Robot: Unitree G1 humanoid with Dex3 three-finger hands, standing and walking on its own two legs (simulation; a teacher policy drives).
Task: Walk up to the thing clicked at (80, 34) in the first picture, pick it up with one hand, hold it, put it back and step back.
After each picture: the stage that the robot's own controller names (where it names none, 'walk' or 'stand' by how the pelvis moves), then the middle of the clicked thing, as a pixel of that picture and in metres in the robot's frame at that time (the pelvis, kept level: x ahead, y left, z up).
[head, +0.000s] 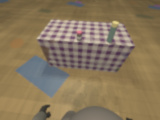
stand; (79, 35) +0.96 +0.18 -0.09
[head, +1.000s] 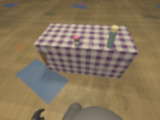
walk; (76, 40) +0.85 +0.22 -0.08
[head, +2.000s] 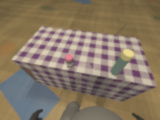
walk; (69, 61) +0.46 +0.21 -0.06
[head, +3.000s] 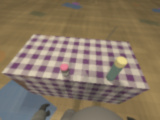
stand; (65, 70) +0.40 +0.22 -0.09
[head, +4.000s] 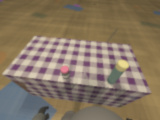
stand; (65, 72) +0.39 +0.21 -0.09
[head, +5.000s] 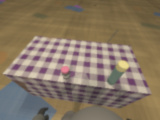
stand; (65, 72) +0.39 +0.21 -0.09
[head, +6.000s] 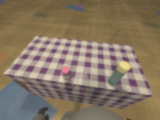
stand; (66, 73) +0.38 +0.20 -0.09
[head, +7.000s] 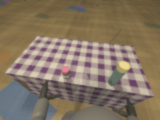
rise first; (66, 72) +0.38 +0.22 -0.09
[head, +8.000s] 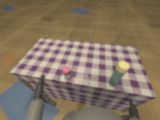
go down; (67, 72) +0.39 +0.22 -0.09
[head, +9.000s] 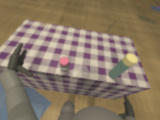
go down; (64, 64) +0.40 +0.19 -0.04
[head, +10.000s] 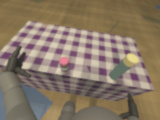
approach; (64, 64) +0.40 +0.19 -0.03
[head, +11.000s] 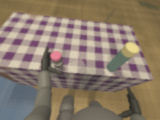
close; (57, 59) +0.41 +0.22 +0.00
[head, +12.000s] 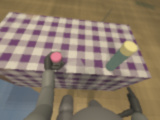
lift; (57, 61) +0.40 +0.20 +0.01
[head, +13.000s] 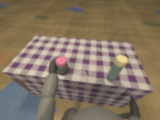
lift; (62, 66) +0.33 +0.19 +0.10
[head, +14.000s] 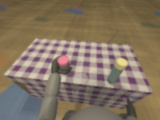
hold; (64, 65) +0.33 +0.18 +0.11
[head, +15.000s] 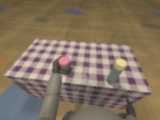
hold; (65, 66) +0.34 +0.17 +0.10
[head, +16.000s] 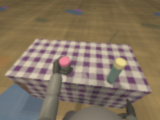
hold; (65, 66) +0.33 +0.17 +0.10
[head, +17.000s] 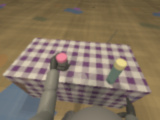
crouch; (63, 62) +0.36 +0.19 +0.10
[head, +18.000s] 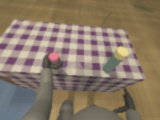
lower; (55, 61) +0.40 +0.22 +0.00
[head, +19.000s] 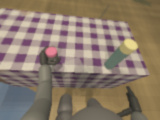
lower; (53, 56) +0.43 +0.22 +0.01
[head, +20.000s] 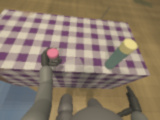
lower; (54, 57) +0.42 +0.22 +0.01
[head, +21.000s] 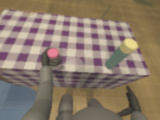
lower; (54, 57) +0.42 +0.22 +0.01
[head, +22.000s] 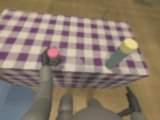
loosen; (54, 57) +0.42 +0.22 +0.01
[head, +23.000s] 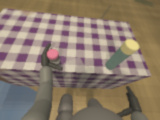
withdraw; (54, 58) +0.41 +0.22 +0.01
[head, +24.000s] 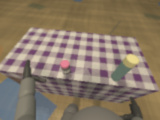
sink last; (65, 67) +0.39 +0.20 -0.04
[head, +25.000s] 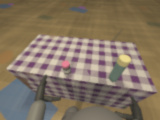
stand; (66, 67) +0.42 +0.22 -0.04
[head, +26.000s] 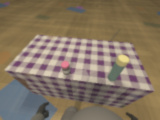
stand; (65, 68) +0.42 +0.21 -0.05
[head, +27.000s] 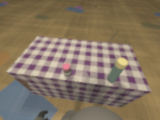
stand; (67, 70) +0.42 +0.21 -0.09
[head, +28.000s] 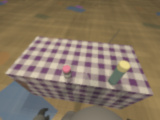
stand; (67, 72) +0.40 +0.20 -0.09
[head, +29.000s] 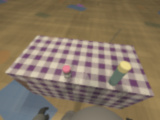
stand; (67, 72) +0.39 +0.20 -0.09
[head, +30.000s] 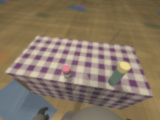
stand; (66, 72) +0.39 +0.20 -0.09
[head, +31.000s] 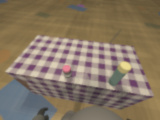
stand; (67, 71) +0.39 +0.20 -0.09
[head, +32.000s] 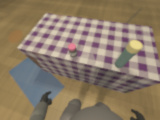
walk; (72, 50) +0.52 +0.19 -0.06
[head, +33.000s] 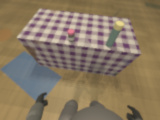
walk; (71, 35) +0.73 +0.23 -0.07
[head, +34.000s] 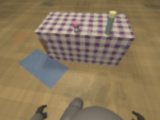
stand; (76, 27) +1.00 +0.27 -0.07
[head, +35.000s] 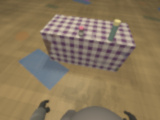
stand; (81, 31) +1.01 +0.17 -0.08
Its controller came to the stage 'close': yes
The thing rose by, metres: 0.20
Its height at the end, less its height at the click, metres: +0.00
